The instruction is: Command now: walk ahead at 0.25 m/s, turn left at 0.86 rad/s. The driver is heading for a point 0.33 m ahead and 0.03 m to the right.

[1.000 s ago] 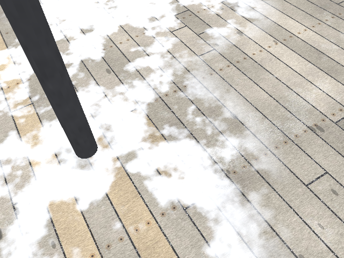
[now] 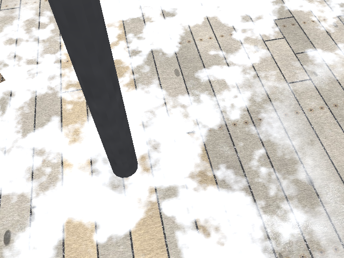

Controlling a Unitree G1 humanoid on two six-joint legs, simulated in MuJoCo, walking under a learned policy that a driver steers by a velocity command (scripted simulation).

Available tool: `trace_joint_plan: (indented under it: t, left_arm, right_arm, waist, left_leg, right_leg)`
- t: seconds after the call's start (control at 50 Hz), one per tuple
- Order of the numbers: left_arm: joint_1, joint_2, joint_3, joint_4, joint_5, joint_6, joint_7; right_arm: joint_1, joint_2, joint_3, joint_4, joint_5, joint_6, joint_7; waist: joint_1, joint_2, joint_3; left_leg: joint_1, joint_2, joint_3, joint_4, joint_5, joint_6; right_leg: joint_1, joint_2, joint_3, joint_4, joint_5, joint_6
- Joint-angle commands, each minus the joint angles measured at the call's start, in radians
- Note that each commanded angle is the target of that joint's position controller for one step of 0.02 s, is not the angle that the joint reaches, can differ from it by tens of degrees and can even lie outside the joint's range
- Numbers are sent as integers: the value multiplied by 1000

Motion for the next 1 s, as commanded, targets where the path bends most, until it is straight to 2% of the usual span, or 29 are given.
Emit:
trace_joint_plan:
  t: [0.02, 0.04, 0.08, 0.1, 0.12, 0.16, 0.2, 0.22, 0.28, 0.3, 0.32, 0.36, 0.38, 0.4, 0.42, 0.44, 0.46, 0.48, 0.52, 0.54, 0.56, 0.58, 0.6, 0.64, 0.66, 0.68, 0.72, 0.86, 1.0]
  left_arm:
    - [29, 165, 38, -130, 10, -9, 6]
    - [24, 179, 44, -134, 18, 5, 4]
    - [-4, 138, 36, -139, 24, 17, 1]
    - [-56, 117, 32, -168, 29, 18, 5]
    - [-69, 107, 32, -173, 31, 24, 12]
    - [-62, 107, 31, -165, 22, 38, 18]
    - [-76, 100, 26, -140, 19, 43, 12]
    - [-99, 84, 23, -142, 17, 44, 6]
    - [-205, 78, 21, -184, 18, 42, 1]
    - [-221, 88, 25, -187, 18, 43, 2]
    - [-223, 95, 26, -190, 15, 37, -3]
    - [-207, 101, 34, -182, 15, 22, -14]
    - [-184, 89, 36, -174, 13, 16, -18]
    - [-140, 100, 42, -158, 19, 9, -19]
    - [-128, 161, 52, -164, 32, 8, -12]
    - [-124, 144, 46, -147, 37, 20, -8]
    - [-74, 77, 34, -127, 26, 29, -7]
    - [-56, 62, 28, -113, 15, 37, -9]
    - [-85, 84, 34, -112, 6, 53, -8]
    - [-121, 87, 34, -117, 7, 58, -7]
    - [-132, 86, 35, -120, 9, 61, -11]
    - [-115, 79, 34, -117, 12, 62, -14]
    - [-120, 81, 35, -125, 14, 58, -20]
    - [-129, 69, 34, -128, 17, 50, -24]
    - [-117, 84, 44, -134, 4, 45, -17]
    - [-116, 74, 43, -135, -1, 43, -13]
    - [-107, 62, 45, -134, -1, 43, -9]
    - [-101, 43, 58, -140, -1, 58, -9]
    - [-96, 36, 70, -140, -1, 61, -2]
  right_arm:
    - [19, -145, -46, -105, 13, -17, -18]
    - [-4, -143, -49, -111, -2, -14, -21]
    - [-10, -136, -52, -97, 12, -4, -41]
    - [6, -152, -58, -88, 25, -2, -54]
    - [28, -159, -59, -78, 19, 6, -62]
    - [17, -158, -59, -77, 25, 32, -80]
    - [30, -105, -38, -70, 22, 56, -94]
    - [49, -77, -23, -64, 22, 59, -96]
    - [79, -57, -5, -50, -3, 62, -91]
    - [68, -53, 1, -51, -11, 62, -92]
    - [64, -57, 3, -54, -16, 60, -87]
    - [58, -50, 10, -49, -11, 57, -73]
    - [42, -40, 16, -47, -3, 56, -68]
    - [37, -31, 18, -40, -8, 55, -64]
    - [112, -15, 22, -39, -33, 44, -58]
    - [215, -36, 14, -4, -25, 39, -59]
    - [167, -64, 12, -8, -25, 42, -60]
    - [102, -70, 6, -24, -20, 51, -60]
    - [74, -30, 8, -24, -18, 76, -58]
    - [95, -6, 13, -10, -19, 82, -53]
    - [96, 9, 16, 0, -22, 85, -49]
    - [74, 6, 16, -1, -29, 87, -47]
    - [75, -8, 10, 7, -30, 84, -47]
    - [66, 5, 12, 13, -26, 70, -48]
    - [77, -2, 10, 16, -23, 62, -57]
    - [72, -3, 9, 21, -25, 54, -62]
    - [77, -1, 7, 29, -23, 45, -68]
    - [93, 13, 4, 39, -18, 39, -73]
    - [94, 27, 0, 43, -15, 25, -73]
  waist:
    - [38, -122, -234]
    - [50, -88, -188]
    - [54, -92, -166]
    - [44, -96, -167]
    - [42, -73, -200]
    - [42, -28, -264]
    - [-1, 22, -285]
    - [-28, 39, -284]
    - [-73, 90, -238]
    - [-77, 85, -230]
    - [-76, 103, -217]
    - [-66, 108, -204]
    - [-38, 107, -195]
    - [0, 88, -186]
    - [-47, -29, -239]
    - [-88, -187, -277]
    - [-36, -223, -288]
    - [-13, -206, -271]
    - [-23, -162, -244]
    - [-45, -146, -228]
    - [-47, -134, -202]
    - [-25, -117, -174]
    - [-9, -65, -146]
    - [-3, -38, -151]
    - [-5, -39, -161]
    - [-1, -30, -168]
    - [3, -13, -178]
    - [5, -8, -136]
    - [4, -12, -127]
  left_leg:
    - [449, 343, -643, -320, 149, 197]
    - [350, 306, -592, -326, 295, 189]
    - [243, 247, -481, -304, 405, 160]
    - [213, 225, -469, -284, 482, 151]
    - [223, 215, -463, -248, 558, 138]
    - [256, 199, -419, -202, 527, 79]
    - [256, 172, -348, -173, 461, 8]
    - [263, 183, -340, -178, 443, -6]
    - [313, 229, -420, -172, 341, 16]
    - [375, 251, -442, -172, 310, 13]
    - [382, 272, -461, -143, 345, 37]
    - [369, 268, -475, -111, 379, 46]
    - [347, 243, -472, -98, 348, 31]
    - [303, 207, -477, -80, 264, -10]
    - [251, 147, -418, -12, 49, -65]
    - [152, 86, -330, 46, -268, -134]
    - [152, 97, -272, 77, -368, -175]
    - [150, 112, -241, 87, -374, -197]
    - [176, 135, -202, 45, -330, -208]
    - [245, 149, -191, -31, -269, -201]
    - [306, 150, -187, -98, -186, -189]
    - [315, 152, -193, -116, -150, -174]
    - [265, 151, -198, -108, -171, -147]
    - [240, 168, -215, -122, -149, -111]
    - [239, 172, -217, -131, -126, -111]
    - [256, 175, -217, -126, -82, -120]
    - [259, 177, -220, -123, -41, -128]
    - [241, 183, -232, -145, -59, -127]
    - [242, 186, -231, -159, -69, -127]
  right_leg:
    - [-350, -47, 113, -34, 59, 12]
    - [-301, -56, 110, -80, 42, 25]
    - [-262, -66, 90, -232, 54, 46]
    - [-266, -46, 74, -293, 76, 60]
    - [-265, -28, 75, -333, 111, 72]
    - [-267, -19, 65, -406, 231, 86]
    - [-230, -35, 29, -508, 379, 80]
    - [-220, -44, 22, -520, 423, 77]
    - [-231, -62, 43, -597, 398, 52]
    - [-271, -69, 50, -619, 374, 37]
    - [-250, -76, 55, -664, 327, 23]
    - [-148, -60, 36, -777, 279, -4]
    - [-58, -50, 23, -895, 334, -21]
    - [73, -81, 56, -1034, 550, -40]
    - [220, -208, 163, -983, 900, -90]
    - [327, -305, 258, -924, 1075, -223]
    - [301, -345, 335, -959, 1012, -295]
    - [283, -335, 352, -982, 903, -296]
    - [221, -298, 318, -1001, 695, -248]
    - [152, -259, 268, -1009, 581, -205]
    - [87, -202, 209, -1015, 452, -156]
    - [51, -156, 161, -1013, 326, -118]
    - [64, -121, 110, -1007, 256, -93]
    - [111, -96, 74, -968, 305, -75]
    - [129, -115, 87, -958, 343, -81]
    - [134, -116, 88, -945, 395, -89]
    - [157, -101, 71, -916, 456, -88]
    - [158, -83, 62, -917, 437, -72]
    - [165, -77, 62, -924, 430, -62]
